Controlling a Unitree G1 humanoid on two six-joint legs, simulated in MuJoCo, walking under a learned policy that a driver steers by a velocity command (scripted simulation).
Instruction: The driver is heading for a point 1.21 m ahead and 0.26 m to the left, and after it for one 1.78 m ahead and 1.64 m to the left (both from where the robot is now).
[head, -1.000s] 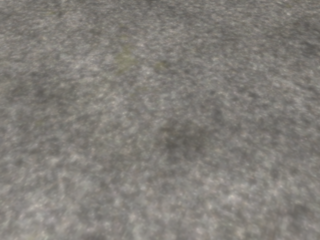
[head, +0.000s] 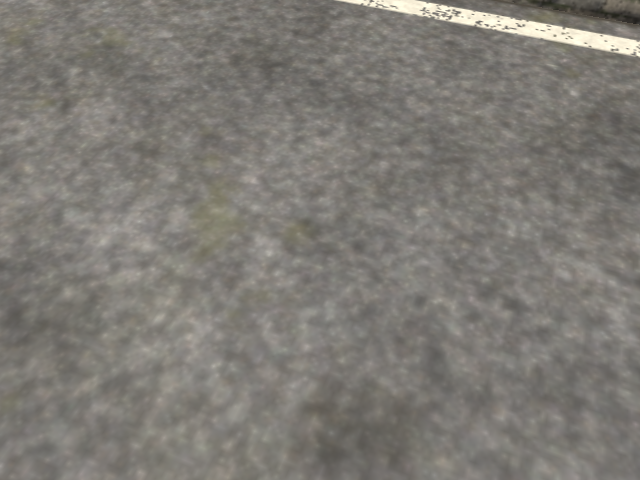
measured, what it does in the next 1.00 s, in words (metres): walks ahead, turning left: right foot, then left foot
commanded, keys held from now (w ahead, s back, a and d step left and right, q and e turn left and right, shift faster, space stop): w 0.20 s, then w+q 0.80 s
